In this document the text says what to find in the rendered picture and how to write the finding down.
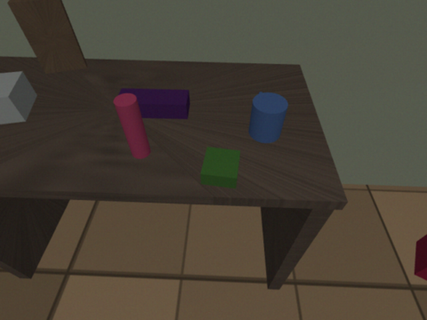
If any desk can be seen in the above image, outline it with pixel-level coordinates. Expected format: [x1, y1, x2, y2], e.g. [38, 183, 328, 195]
[0, 57, 348, 290]

